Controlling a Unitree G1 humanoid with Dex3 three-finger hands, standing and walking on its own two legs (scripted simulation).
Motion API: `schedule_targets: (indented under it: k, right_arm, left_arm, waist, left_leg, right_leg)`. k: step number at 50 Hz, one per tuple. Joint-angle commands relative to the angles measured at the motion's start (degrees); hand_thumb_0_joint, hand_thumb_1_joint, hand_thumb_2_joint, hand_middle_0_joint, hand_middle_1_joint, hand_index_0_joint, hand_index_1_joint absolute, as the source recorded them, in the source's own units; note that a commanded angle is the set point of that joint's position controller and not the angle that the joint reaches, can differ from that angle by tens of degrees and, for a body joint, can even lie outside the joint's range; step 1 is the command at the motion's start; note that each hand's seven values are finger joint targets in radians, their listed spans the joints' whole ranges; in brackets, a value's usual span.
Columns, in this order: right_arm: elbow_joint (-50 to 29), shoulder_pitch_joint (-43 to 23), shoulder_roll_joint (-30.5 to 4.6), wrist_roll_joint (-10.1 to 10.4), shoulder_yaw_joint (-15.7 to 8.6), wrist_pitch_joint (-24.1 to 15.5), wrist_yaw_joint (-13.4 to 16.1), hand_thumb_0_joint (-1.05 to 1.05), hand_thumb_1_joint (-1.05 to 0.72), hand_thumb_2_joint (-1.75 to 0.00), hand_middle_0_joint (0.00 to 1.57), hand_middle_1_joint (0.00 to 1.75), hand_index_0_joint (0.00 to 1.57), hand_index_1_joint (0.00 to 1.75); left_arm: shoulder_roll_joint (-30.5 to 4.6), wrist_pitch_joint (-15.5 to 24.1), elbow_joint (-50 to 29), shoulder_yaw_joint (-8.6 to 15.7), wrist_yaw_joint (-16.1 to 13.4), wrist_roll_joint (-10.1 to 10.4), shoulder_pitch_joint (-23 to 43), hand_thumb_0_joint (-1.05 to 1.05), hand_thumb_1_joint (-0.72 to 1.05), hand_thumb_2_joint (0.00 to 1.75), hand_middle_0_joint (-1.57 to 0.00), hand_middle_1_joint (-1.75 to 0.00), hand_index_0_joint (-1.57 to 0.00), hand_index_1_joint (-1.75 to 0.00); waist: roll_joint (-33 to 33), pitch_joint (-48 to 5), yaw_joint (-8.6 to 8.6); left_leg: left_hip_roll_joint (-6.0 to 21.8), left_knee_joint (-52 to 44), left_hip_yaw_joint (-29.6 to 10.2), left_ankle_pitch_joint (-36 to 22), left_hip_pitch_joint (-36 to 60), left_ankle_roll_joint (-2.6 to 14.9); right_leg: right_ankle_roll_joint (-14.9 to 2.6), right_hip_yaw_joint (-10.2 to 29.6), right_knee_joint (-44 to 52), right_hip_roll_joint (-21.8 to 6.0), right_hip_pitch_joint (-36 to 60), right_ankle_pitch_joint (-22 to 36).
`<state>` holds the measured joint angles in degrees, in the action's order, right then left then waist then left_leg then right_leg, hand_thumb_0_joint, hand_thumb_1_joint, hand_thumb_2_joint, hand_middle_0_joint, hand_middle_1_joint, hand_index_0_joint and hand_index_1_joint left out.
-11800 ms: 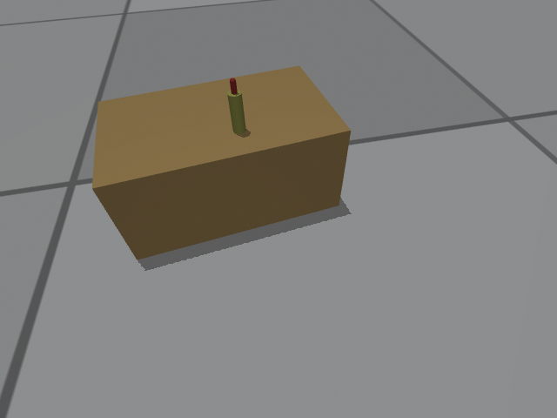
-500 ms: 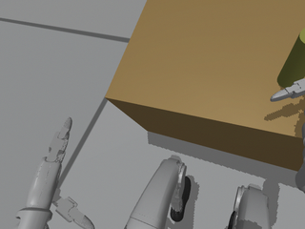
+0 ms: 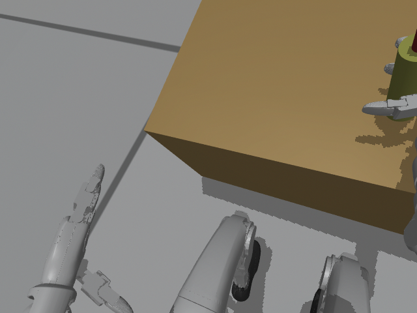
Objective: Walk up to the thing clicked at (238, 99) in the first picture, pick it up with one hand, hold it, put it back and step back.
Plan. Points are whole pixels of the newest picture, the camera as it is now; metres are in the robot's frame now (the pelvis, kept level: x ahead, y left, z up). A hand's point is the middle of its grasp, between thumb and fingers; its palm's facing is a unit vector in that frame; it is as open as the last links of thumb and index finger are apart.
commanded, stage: close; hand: right
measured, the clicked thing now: (413, 72) +0.56 -0.14 +0.00
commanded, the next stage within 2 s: settle in 0.20 s
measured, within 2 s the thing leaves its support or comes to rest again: leaves its support in 0.28 s
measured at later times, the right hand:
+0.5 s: hand (415, 72) +0.57 -0.14 -0.01, palm faces +0.03 +1.00 -0.01, open 7.2 cm
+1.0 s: hand out of the picture +0.57 -0.15 +0.05, palm faces +0.04 +1.00 +0.00, open 7.1 cm
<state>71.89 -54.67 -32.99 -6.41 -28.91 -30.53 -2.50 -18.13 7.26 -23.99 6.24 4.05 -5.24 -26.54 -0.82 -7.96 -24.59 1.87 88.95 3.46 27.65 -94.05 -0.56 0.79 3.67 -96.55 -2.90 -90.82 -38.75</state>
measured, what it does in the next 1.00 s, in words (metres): stands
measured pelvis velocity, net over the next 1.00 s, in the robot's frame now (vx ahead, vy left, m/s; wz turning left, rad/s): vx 0.01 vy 0.00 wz -0.01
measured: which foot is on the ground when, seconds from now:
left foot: down 0.00-1.00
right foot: down 0.00-1.00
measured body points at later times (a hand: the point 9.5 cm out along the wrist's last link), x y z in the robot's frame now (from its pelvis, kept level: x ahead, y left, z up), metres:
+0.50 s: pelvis +0.00 +0.00 +0.00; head +0.20 -0.07 +0.40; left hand +0.16 +0.26 +0.11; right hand +0.56 -0.20 -0.01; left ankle +0.10 +0.13 -0.52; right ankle +0.04 -0.12 -0.52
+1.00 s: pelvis +0.01 +0.00 +0.04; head +0.19 -0.06 +0.44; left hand +0.17 +0.26 +0.12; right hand +0.57 -0.20 +0.05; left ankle +0.10 +0.13 -0.52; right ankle +0.04 -0.12 -0.52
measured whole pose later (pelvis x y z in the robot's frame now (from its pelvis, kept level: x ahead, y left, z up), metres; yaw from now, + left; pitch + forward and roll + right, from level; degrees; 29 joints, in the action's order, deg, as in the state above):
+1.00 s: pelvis +0.01 +0.00 +0.04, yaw +0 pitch +30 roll +4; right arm 72.4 -57.5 -34.0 -4.8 -26.6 -26.3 -4.1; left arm -16.5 6.0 -18.2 2.7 2.2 -4.8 -24.4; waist -0.7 -7.8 -22.9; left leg 1.5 81.3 3.6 25.8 -85.7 -0.5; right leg 0.9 3.4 -88.8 -3.1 -82.8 -36.5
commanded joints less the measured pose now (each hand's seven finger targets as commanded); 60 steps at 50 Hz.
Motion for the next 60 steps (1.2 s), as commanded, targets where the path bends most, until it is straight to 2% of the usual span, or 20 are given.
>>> schedule_targets:
  k: [1, 4, 10, 13, 16, 19, 22, 23, 25, 27, 28, 31, 34, 38, 41, 44, 46, 51, 53, 60]
  right_arm:
    - [-9.6, -22.5, -8.6, 0.9, 0.7, -5.1, 0.0, 0.00, 0.05, -0.61, 1.15, 0.91, 1.14, 0.91]
    - [-13.9, -24.1, -11.0, 0.4, 0.4, -5.8, 0.2, 0.00, -0.06, -0.69, 1.20, 0.98, 1.19, 0.98]
    - [-17.2, -25.8, -12.9, 0.6, 0.0, -4.5, -0.2, 0.00, -0.22, -0.89, 1.29, 1.14, 1.28, 1.14]
    - [-12.7, -23.2, -9.2, 0.9, 2.0, -3.0, -0.6, 0.00, -0.31, -0.96, 1.33, 1.20, 1.32, 1.20]
    - [-15.8, -27.2, -14.6, 0.4, -0.3, -3.3, 0.2, 0.00, -0.31, -1.09, 1.33, 1.31, 1.35, 1.31]
    - [-11.0, -23.7, -10.7, 0.9, 1.4, -2.6, -0.9, 0.00, -0.39, -1.23, 1.37, 1.38, 1.39, 1.38]
    - [-14.8, -26.1, -15.1, 0.6, -0.6, -2.6, -0.7, 0.00, -0.45, -1.28, 1.41, 1.44, 1.43, 1.44]
    - [-16.6, -27.7, -14.4, 0.6, 0.4, -2.5, -0.8, 0.00, -0.45, -1.28, 1.41, 1.44, 1.43, 1.44]
    - [-11.6, -25.3, -9.4, 1.5, 2.4, -1.5, -1.4, 0.00, -0.46, -1.31, 1.42, 1.46, 1.44, 1.46]
    - [-14.7, -25.3, -14.3, 1.0, -0.2, -1.3, -0.8, 0.00, -0.43, -1.28, 1.42, 1.44, 1.44, 1.45]
    - [-15.6, -27.1, -14.4, 0.8, 0.4, -1.1, -0.7, 0.00, -0.40, -1.27, 1.43, 1.44, 1.45, 1.44]
    - [-12.8, -26.5, -8.6, 1.8, 3.2, -0.3, -1.3, 0.00, -0.36, -1.26, 1.40, 1.43, 1.43, 1.43]
    - [-13.7, -27.6, -12.8, 1.5, 1.2, -0.1, -0.6, 0.00, -0.39, -1.27, 1.42, 1.44, 1.45, 1.44]
    - [-10.8, -26.8, -9.5, 2.1, 2.9, 0.1, -1.3, 0.00, -0.41, -1.27, 1.39, 1.43, 1.42, 1.43]
    - [-12.8, -28.6, -12.5, 1.8, 1.6, -0.3, -1.2, 0.00, -0.43, -1.28, 1.40, 1.44, 1.43, 1.44]
    - [-10.2, -26.9, -9.4, 2.4, 3.0, -0.1, -1.8, 0.00, -0.44, -1.30, 1.41, 1.46, 1.43, 1.46]
    - [-12.0, -28.1, -13.2, 2.4, 0.9, -0.1, -1.3, 0.00, -0.43, -1.28, 1.40, 1.44, 1.42, 1.44]
    - [-10.6, -27.4, -10.2, 2.8, 2.4, -0.1, -1.6, 0.00, -0.45, -1.29, 1.38, 1.44, 1.40, 1.44]
    - [-11.9, -28.5, -12.5, 2.2, 1.6, -0.1, -1.4, 0.00, -0.45, -1.30, 1.37, 1.44, 1.40, 1.44]
    - [-12.4, -28.7, -11.0, 2.7, 2.5, -0.2, -1.2, 0.00, -0.46, -1.35, 1.37, 1.47, 1.39, 1.47]
  left_arm:
    - [-9.3, 3.2, -10.3, 8.4, -1.7, 0.6, -3.3, 0.00, -0.56, 0.05, -0.04, -0.04, -0.04, -0.05]
    - [-10.7, 3.2, -11.1, 10.2, -1.9, 0.5, -3.8, 0.00, -0.55, 0.05, -0.05, -0.04, -0.04, -0.05]
    - [-9.5, 3.0, -11.7, 8.3, -1.7, 0.8, -5.5, 0.00, -0.55, 0.04, -0.04, -0.04, -0.04, -0.05]
    - [-8.2, 2.9, -6.6, 7.1, -1.6, 0.8, -6.0, 0.00, -0.54, 0.03, -0.04, -0.04, -0.04, -0.04]
    - [-10.9, 3.3, -11.3, 9.2, -2.2, 0.8, -1.5, 0.00, -0.55, 0.05, -0.06, -0.06, -0.06, -0.06]
    - [-9.3, 2.7, -6.5, 8.2, -2.0, 0.8, -3.8, 0.00, -0.54, 0.04, -0.06, -0.06, -0.06, -0.05]
    - [-11.9, 2.6, -11.9, 9.2, -2.5, 1.1, -0.9, 0.00, -0.54, 0.04, -0.06, -0.06, -0.06, -0.05]
    - [-11.0, 2.2, -10.4, 8.3, -2.3, 0.8, -0.9, 0.00, -0.53, 0.03, -0.05, -0.06, -0.06, -0.05]
    - [-9.1, 1.9, -6.4, 7.7, -2.2, 1.1, -3.8, 0.00, -0.53, 0.03, -0.05, -0.06, -0.06, -0.05]
    - [-10.3, 2.0, -9.8, 8.0, -2.6, 1.3, -2.1, 0.00, -0.53, 0.04, -0.05, -0.05, -0.06, -0.05]
    - [-10.5, 1.7, -9.1, 7.9, -2.6, 1.1, -1.6, 0.00, -0.53, 0.04, -0.05, -0.05, -0.06, -0.05]
    - [-8.5, 1.6, -5.2, 7.0, -2.5, 1.0, -4.5, 0.00, -0.53, 0.04, -0.05, -0.06, -0.06, -0.05]
    - [-9.2, 1.7, -6.4, 7.0, -2.8, 1.1, -1.6, 0.00, -0.53, 0.04, -0.05, -0.06, -0.06, -0.05]
    - [-8.0, 1.7, -3.2, 5.9, -3.0, 1.2, -1.5, 0.00, -0.53, 0.03, -0.05, -0.05, -0.06, -0.05]
    - [-9.3, 1.9, -6.9, 6.0, -3.3, 1.1, 0.4, 0.00, -0.54, 0.04, -0.05, -0.05, -0.06, -0.05]
    - [-7.3, 1.6, -4.1, 4.0, -3.1, 1.0, -2.6, 0.00, -0.54, 0.04, -0.05, -0.05, -0.06, -0.05]
    - [-8.4, 1.6, -3.7, 5.5, -3.5, 1.1, -2.0, 0.00, -0.53, 0.03, -0.05, -0.05, -0.06, -0.05]
    - [-7.3, 1.7, -3.2, 3.9, -3.3, 1.0, -0.5, 0.00, -0.54, 0.04, -0.05, -0.05, -0.05, -0.05]
    - [-8.2, 1.7, -3.6, 5.1, -3.4, 1.1, -0.9, 0.00, -0.54, 0.03, -0.05, -0.05, -0.05, -0.05]
    - [-6.4, 1.6, -1.9, 3.1, -3.4, 0.8, -0.2, 0.00, -0.54, 0.03, -0.05, -0.05, -0.05, -0.05]
  waist:
    - [16.7, -33.1, -1.39]
    - [20.0, -37.8, -1.28]
    - [23.0, -40.4, -0.28]
    - [22.9, -32.3, -0.17]
    - [21.5, -38.6, -0.65]
    - [21.0, -33.5, -0.64]
    - [20.3, -40.8, -0.12]
    - [22.8, -40.8, 1.10]
    - [22.4, -34.1, -0.46]
    - [20.4, -37.5, 0.57]
    - [21.2, -38.7, 1.23]
    - [21.7, -33.6, -0.33]
    - [20.0, -34.6, 1.01]
    - [18.4, -31.6, 1.09]
    - [17.4, -36.8, 1.09]
    - [18.5, -32.8, 0.87]
    - [17.8, -35.1, 1.31]
    - [17.7, -33.6, 1.83]
    - [17.7, -36.3, 1.91]
    - [18.1, -34.7, 2.32]
  left_leg:
    - [-2.9, -7.7, -1.5, -11.8, 26.3, 2.11]
    - [-2.8, -7.4, -1.9, -13.2, 27.4, 2.16]
    - [-2.6, -8.1, -2.0, -13.2, 28.6, 2.10]
    - [-2.7, -8.2, -1.2, -10.5, 23.5, 2.33]
    - [-2.7, -7.8, -1.5, -12.3, 26.5, 2.21]
    - [-2.8, -8.3, -1.2, -11.5, 25.1, 2.36]
    - [-2.8, -8.5, -1.0, -13.2, 29.7, 2.24]
    - [-2.9, -8.2, -0.9, -13.1, 28.6, 2.51]
    - [-3.1, -9.3, -0.5, -11.5, 25.9, 2.53]
    - [-3.1, -10.1, -0.7, -12.3, 29.1, 2.38]
    - [-3.2, -10.0, -0.7, -12.4, 29.1, 2.47]
    - [-3.3, -11.1, -0.3, -11.8, 26.6, 2.47]
    - [-3.3, -12.3, -0.7, -11.8, 28.3, 2.38]
    - [-3.2, -13.7, -1.1, -10.0, 28.8, 2.36]
    - [-3.2, -14.3, -1.0, -11.7, 32.7, 2.10]
    - [-3.4, -14.9, -0.7, -12.5, 31.6, 2.30]
    - [-3.3, -15.3, -1.2, -14.4, 33.6, 2.09]
    - [-3.3, -16.1, -1.3, -13.8, 34.6, 2.25]
    - [-3.3, -16.5, -1.4, -14.8, 35.9, 2.11]
    - [-3.3, -18.6, -2.1, -14.3, 37.1, 1.95]
  right_leg:
    - [-1.66, 0.1, 12.4, 1.7, 15.9, 15.0]
    - [-1.48, -0.1, 11.9, 1.6, 19.4, 16.9]
    - [-1.10, -0.2, 12.6, 1.7, 22.5, 17.9]
    - [-0.90, 0.0, 13.5, 1.5, 21.0, 16.2]
    - [-1.17, 0.4, 12.2, 1.3, 21.9, 17.6]
    - [-1.26, 0.2, 13.0, 1.5, 19.7, 16.5]
    - [-1.20, 0.5, 14.0, 1.6, 23.2, 18.4]
    - [-1.03, 0.3, 14.3, 1.5, 24.0, 19.1]
    - [-0.96, 0.5, 15.2, 1.6, 23.3, 18.0]
    - [-1.18, 0.4, 15.7, 1.5, 23.8, 17.8]
    - [-1.04, 0.4, 16.3, 1.5, 25.1, 18.5]
    - [-0.88, 0.5, 16.7, 1.4, 26.1, 18.8]
    - [-1.15, 0.3, 17.6, 1.4, 25.9, 17.9]
    - [-1.27, 0.1, 18.9, 1.4, 24.6, 15.2]
    - [-1.40, 0.3, 19.2, 1.4, 26.7, 16.6]
    - [-1.15, 0.1, 20.2, 1.5, 27.3, 18.4]
    - [-1.38, 0.0, 19.6, 1.5, 28.0, 19.9]
    - [-1.25, -0.2, 21.2, 1.4, 27.6, 19.3]
    - [-1.27, -0.1, 21.1, 1.4, 29.4, 20.4]
    - [-1.41, -0.6, 22.5, 1.2, 29.6, 19.3]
